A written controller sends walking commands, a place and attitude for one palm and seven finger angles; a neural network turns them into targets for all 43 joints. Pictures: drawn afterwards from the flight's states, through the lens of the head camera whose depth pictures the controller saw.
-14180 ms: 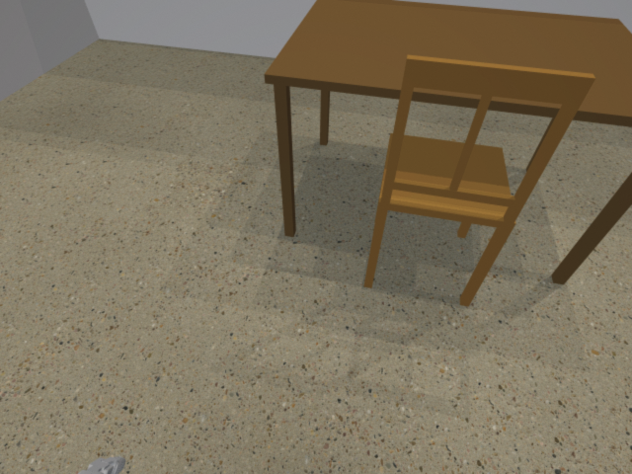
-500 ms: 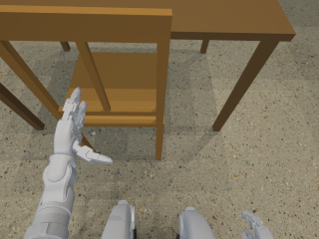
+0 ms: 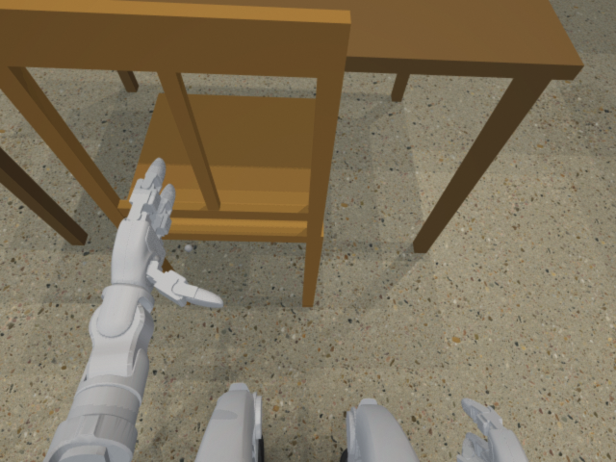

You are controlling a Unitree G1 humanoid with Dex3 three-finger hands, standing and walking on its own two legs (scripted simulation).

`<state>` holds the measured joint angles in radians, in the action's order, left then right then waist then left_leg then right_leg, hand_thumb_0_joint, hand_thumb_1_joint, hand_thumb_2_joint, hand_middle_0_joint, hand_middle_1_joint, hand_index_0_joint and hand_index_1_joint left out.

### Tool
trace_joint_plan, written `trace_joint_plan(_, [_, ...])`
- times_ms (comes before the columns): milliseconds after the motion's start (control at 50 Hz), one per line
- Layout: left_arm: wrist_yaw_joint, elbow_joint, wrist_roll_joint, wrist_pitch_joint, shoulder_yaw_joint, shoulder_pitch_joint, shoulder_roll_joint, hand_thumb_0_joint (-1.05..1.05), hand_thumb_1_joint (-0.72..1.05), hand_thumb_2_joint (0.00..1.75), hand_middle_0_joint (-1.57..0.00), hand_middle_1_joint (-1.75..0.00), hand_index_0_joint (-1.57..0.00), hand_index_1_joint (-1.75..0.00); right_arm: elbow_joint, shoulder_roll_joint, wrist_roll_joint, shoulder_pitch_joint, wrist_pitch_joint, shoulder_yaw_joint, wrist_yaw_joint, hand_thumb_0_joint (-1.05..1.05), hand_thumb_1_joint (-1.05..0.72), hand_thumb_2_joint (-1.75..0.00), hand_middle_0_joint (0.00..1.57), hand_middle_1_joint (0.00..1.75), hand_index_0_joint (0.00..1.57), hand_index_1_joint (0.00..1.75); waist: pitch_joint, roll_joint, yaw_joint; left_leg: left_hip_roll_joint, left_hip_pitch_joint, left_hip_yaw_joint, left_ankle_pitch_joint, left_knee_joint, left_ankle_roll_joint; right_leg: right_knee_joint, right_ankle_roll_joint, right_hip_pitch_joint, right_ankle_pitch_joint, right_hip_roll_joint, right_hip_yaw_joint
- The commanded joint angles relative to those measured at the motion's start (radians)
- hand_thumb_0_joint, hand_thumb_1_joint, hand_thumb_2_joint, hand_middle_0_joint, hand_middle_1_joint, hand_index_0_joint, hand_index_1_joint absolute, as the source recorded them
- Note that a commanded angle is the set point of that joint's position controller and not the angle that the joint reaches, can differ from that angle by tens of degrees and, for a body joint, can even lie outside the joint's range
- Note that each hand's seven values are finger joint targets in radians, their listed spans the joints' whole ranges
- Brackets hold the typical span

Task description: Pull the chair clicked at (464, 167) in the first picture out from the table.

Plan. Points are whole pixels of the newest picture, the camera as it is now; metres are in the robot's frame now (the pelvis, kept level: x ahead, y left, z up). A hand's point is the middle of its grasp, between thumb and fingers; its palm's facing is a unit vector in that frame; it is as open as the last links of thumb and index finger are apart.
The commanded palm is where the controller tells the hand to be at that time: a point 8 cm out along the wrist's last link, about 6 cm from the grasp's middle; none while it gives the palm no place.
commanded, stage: push the fingers through the gap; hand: left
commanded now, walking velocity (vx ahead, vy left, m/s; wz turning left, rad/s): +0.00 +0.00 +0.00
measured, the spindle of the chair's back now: (196, 152) +0.52 +0.17 +0.03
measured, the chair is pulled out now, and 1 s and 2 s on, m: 0.00 0.00 0.00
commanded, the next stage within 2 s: hook a spindle and tug to test in 1.48 s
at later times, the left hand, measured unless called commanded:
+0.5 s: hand (202, 207) +0.44 +0.15 +0.02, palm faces +0.00 -1.00 -0.05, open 16.9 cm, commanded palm +0.41 +0.20 +0.03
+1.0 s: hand (202, 181) +0.48 +0.16 +0.03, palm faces +0.00 -1.00 -0.03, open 16.9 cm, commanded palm +0.46 +0.20 +0.03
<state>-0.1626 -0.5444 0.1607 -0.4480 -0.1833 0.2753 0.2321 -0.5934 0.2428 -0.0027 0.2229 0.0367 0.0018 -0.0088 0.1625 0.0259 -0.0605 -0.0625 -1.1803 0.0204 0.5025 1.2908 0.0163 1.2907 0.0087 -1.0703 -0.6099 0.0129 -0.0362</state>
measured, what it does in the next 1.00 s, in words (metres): stands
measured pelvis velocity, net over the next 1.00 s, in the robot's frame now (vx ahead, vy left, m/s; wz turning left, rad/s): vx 0.00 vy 0.00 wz -0.02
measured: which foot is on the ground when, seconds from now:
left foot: down 0.00-1.00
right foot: down 0.00-1.00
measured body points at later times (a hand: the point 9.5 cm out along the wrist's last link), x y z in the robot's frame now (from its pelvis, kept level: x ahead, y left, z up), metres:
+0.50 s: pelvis +0.00 +0.00 +0.00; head +0.13 +0.01 +0.43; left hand +0.43 +0.21 +0.03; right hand +0.08 -0.26 -0.12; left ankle +0.05 +0.13 -0.62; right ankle +0.00 -0.13 -0.62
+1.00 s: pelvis +0.00 +0.00 -0.01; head +0.14 +0.01 +0.42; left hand +0.47 +0.21 +0.03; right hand +0.06 -0.27 -0.13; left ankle +0.05 +0.13 -0.62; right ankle +0.00 -0.13 -0.62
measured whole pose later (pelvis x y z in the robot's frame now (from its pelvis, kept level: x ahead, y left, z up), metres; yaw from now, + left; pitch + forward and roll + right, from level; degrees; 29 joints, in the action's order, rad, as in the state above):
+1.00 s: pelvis +0.00 +0.00 -0.01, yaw -1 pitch +26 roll -2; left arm -0.16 -0.97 0.10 -0.48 -0.34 0.72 0.35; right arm -0.64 0.25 0.03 0.28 -0.02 0.00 0.01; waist 0.16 0.04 -0.13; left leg -0.08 -1.28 0.02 0.51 1.33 0.02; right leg 1.32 0.01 -1.17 -0.61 0.00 -0.03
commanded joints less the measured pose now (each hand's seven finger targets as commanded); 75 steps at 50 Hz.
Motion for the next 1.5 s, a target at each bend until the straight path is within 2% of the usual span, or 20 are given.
trace_joint_plan(0, [0.016,0.190,0.005,-0.068,-0.043,0.370,0.153,0.00,-0.50,0.30,-0.06,-0.08,-0.06,-0.08,0.087,0.155,0.002,0.062,0.037,-0.060,-0.019,0.00,-0.90,-0.90,0.20,0.30,0.20,0.30,0.390,0.035,-0.038,0.036,0.398,0.017,-0.218,-0.131,-0.033,-0.195,-0.035,0.051,0.259,-0.033,-0.006])
trace_joint_plan(60, [0.024,0.173,-0.002,-0.072,-0.028,0.410,0.129,0.00,-0.50,0.30,-0.06,-0.08,-0.06,-0.08,0.078,0.151,0.008,0.073,0.037,-0.060,-0.015,0.00,-0.90,-0.90,0.20,0.30,0.20,0.30,0.432,0.065,-0.036,0.036,0.435,0.021,-0.262,-0.130,-0.028,-0.189,-0.036,0.049,0.287,-0.031,-0.010])
trace_joint_plan(100, [0.030,0.146,-0.010,-0.068,-0.054,0.371,0.158,0.00,-0.50,0.30,-0.06,-0.08,-0.06,-0.08,0.082,0.156,0.008,0.084,0.032,-0.062,-0.012,0.00,-0.90,-0.90,0.20,0.30,0.20,0.30,0.453,0.073,-0.021,0.035,0.452,0.024,-0.299,-0.136,-0.024,-0.180,-0.040,0.057,0.310,-0.035,-0.012])
trace_joint_plan(160, [0.039,0.092,-0.015,-0.052,-0.048,0.409,0.142,0.00,-0.50,0.30,-0.06,-0.08,-0.06,-0.08,0.076,0.154,0.008,0.087,0.019,-0.060,-0.006,0.00,-0.90,-0.90,0.20,0.30,0.20,0.30,0.418,0.034,-0.037,0.035,0.412,0.019,-0.269,-0.136,-0.028,-0.191,-0.035,0.059,0.301,-0.035,-0.013])
trace_joint_plan(200, [0.043,0.065,-0.017,-0.049,-0.086,0.410,0.182,0.00,-0.50,0.30,-0.06,-0.08,-0.06,-0.08,0.078,0.157,0.009,0.095,0.012,-0.058,-0.006,0.00,-0.90,-0.90,0.20,0.30,0.20,0.30,0.424,0.022,-0.031,0.038,0.388,0.012,-0.269,-0.132,-0.031,-0.190,-0.035,0.082,0.312,-0.037,-0.007])
trace_joint_plan(400, [0.045,-0.008,-0.034,-0.084,-0.091,0.557,0.196,0.00,-0.50,0.30,-0.06,-0.08,-0.06,-0.08,0.053,0.158,0.015,0.130,-0.003,-0.060,0.000,0.00,-0.90,-0.90,0.20,0.30,0.20,0.30,0.436,0.038,-0.059,0.038,0.380,0.009,-0.283,-0.118,-0.032,-0.185,-0.033,0.070,0.332,-0.040,0.001])
trace_joint_plan(540, [0.035,-0.030,-0.030,-0.089,-0.128,0.586,0.229,0.00,-0.50,0.30,-0.06,-0.08,-0.06,-0.08,0.043,0.158,0.019,0.150,-0.013,-0.065,0.007,0.00,-0.90,-0.90,0.20,0.30,0.20,0.30,0.503,0.059,-0.044,0.039,0.402,0.003,-0.341,-0.109,-0.032,-0.179,-0.033,0.109,0.396,-0.038,0.008])
trace_joint_plan(600, [0.032,-0.109,-0.036,-0.084,-0.135,0.626,0.240,0.00,-0.50,0.30,-0.06,-0.08,-0.06,-0.08,0.036,0.159,0.019,0.153,-0.019,-0.059,0.006,0.00,-0.90,-0.90,0.20,0.30,0.20,0.30,0.430,0.020,-0.064,0.042,0.324,-0.003,-0.277,-0.103,-0.039,-0.186,-0.029,0.100,0.357,-0.041,0.013])
trace_joint_plan(720, [0.018,-0.101,-0.044,-0.114,-0.156,0.719,0.274,0.00,-0.50,0.30,-0.06,-0.08,-0.06,-0.08,0.030,0.161,0.025,0.168,-0.023,-0.062,0.006,0.00,-0.90,-0.90,0.20,0.30,0.20,0.30,0.514,0.067,-0.067,0.038,0.380,0.001,-0.319,-0.090,-0.038,-0.173,-0.031,0.087,0.378,-0.041,0.016])
trace_joint_plan(800, [0.004,-0.199,-0.044,-0.096,-0.161,0.740,0.283,0.00,-0.50,0.30,-0.06,-0.08,-0.06,-0.08,0.017,0.167,0.024,0.182,-0.030,-0.058,0.006,0.00,-0.90,-0.90,0.20,0.30,0.20,0.30,0.450,0.032,-0.089,0.037,0.326,0.001,-0.288,-0.082,-0.043,-0.177,-0.027,0.066,0.360,-0.044,0.015])
trace_joint_plan(920, [-0.002,-0.185,-0.052,-0.114,-0.172,0.850,0.304,0.00,-0.50,0.30,-0.06,-0.08,-0.06,-0.08,0.015,0.168,0.033,0.191,-0.036,-0.059,0.009,0.00,-0.90,-0.90,0.20,0.30,0.20,0.30,0.522,0.108,-0.084,0.034,0.392,0.013,-0.318,-0.076,-0.039,-0.165,-0.033,0.031,0.344,-0.044,0.007])
trace_joint_plan(1040, [0.010,-0.277,-0.072,-0.095,-0.186,0.905,0.327,0.00,-0.50,0.30,-0.06,-0.08,-0.06,-0.08,0.000,0.174,0.039,0.214,-0.054,-0.057,0.014,0.00,-0.90,-0.90,0.20,0.30,0.20,0.30,0.499,0.074,-0.106,0.032,0.349,0.018,-0.300,-0.063,-0.044,-0.163,-0.030,0.009,0.327,-0.049,0.003])
trace_joint_plan(1100, [0.013,-0.264,-0.073,-0.098,-0.227,0.870,0.373,0.00,-0.50,0.30,-0.06,-0.08,-0.06,-0.08,0.014,0.175,0.042,0.219,-0.063,-0.055,0.017,0.00,-0.90,-0.90,0.20,0.30,0.20,0.30,0.538,0.092,-0.085,0.033,0.361,0.016,-0.329,-0.067,-0.044,-0.154,-0.033,0.042,0.356,-0.050,0.006])
trace_joint_plan(1140, [0.010,-0.257,-0.074,-0.096,-0.216,0.832,0.350,0.00,-0.50,0.30,-0.06,-0.08,-0.06,-0.08,0.023,0.171,0.040,0.215,-0.071,-0.055,0.023,0.00,-0.90,-0.90,0.20,0.30,0.20,0.30,0.546,0.099,-0.078,0.031,0.377,0.016,-0.348,-0.071,-0.040,-0.154,-0.034,0.038,0.368,-0.051,0.002])
trace_joint_plan(1180, [0.009,-0.253,-0.071,-0.089,-0.198,0.840,0.328,0.00,-0.50,0.30,-0.06,-0.08,-0.06,-0.08,0.021,0.168,0.039,0.219,-0.078,-0.057,0.026,0.00,-0.90,-0.90,0.20,0.30,0.20,0.30,0.521,0.083,-0.091,0.030,0.365,0.013,-0.334,-0.074,-0.043,-0.166,-0.030,0.044,0.369,-0.053,0.004])
trace_joint_plan(1240, [0.014,-0.204,-0.067,-0.092,-0.211,0.819,0.346,0.00,-0.50,0.30,-0.06,-0.08,-0.06,-0.08,0.028,0.172,0.036,0.218,-0.084,-0.058,0.027,0.00,-0.90,-0.90,0.20,0.30,0.20,0.30,0.550,0.100,-0.079,0.029,0.397,0.017,-0.353,-0.084,-0.037,-0.164,-0.033,0.052,0.378,-0.054,-0.001])
trace_joint_plan(1280, [0.017,-0.212,-0.064,-0.088,-0.186,0.825,0.310,0.00,-0.50,0.30,-0.06,-0.08,-0.06,-0.08,0.026,0.167,0.034,0.217,-0.086,-0.057,0.027,0.00,-0.90,-0.90,0.20,0.30,0.20,0.30,0.507,0.070,-0.095,0.031,0.372,0.013,-0.326,-0.088,-0.040,-0.177,-0.028,0.053,0.366,-0.055,0.000])
trace_joint_plan(1320, [0.025,-0.208,-0.072,-0.097,-0.205,0.836,0.341,0.00,-0.50,0.30,-0.06,-0.08,-0.06,-0.08,0.016,0.175,0.035,0.222,-0.086,-0.058,0.024,0.00,-0.90,-0.90,0.20,0.30,0.20,0.30,0.507,0.095,-0.091,0.027,0.395,0.021,-0.329,-0.091,-0.035,-0.171,-0.032,0.024,0.349,-0.055,-0.005])
trace_joint_plan(1440, [0.025,-0.225,-0.074,-0.115,-0.176,0.844,0.308,0.00,-0.50,0.30,-0.06,-0.08,-0.06,-0.08,0.005,0.169,0.039,0.219,-0.085,-0.058,0.023,0.00,-0.90,-0.90,0.20,0.30,0.20,0.30,0.494,0.108,-0.100,0.029,0.408,0.020,-0.341,-0.090,-0.034,-0.175,-0.033,0.019,0.359,-0.054,-0.006])
trace_joint_plan(1480, [0.023,-0.257,-0.074,-0.112,-0.193,0.833,0.328,0.00,-0.50,0.30,-0.06,-0.08,-0.06,-0.08,0.004,0.175,0.039,0.218,-0.088,-0.057,0.023,0.00,-0.90,-0.90,0.20,0.30,0.20,0.30,0.479,0.082,-0.101,0.029,0.386,0.021,-0.319,-0.088,-0.036,-0.177,-0.033,0.018,0.342,-0.055,-0.007])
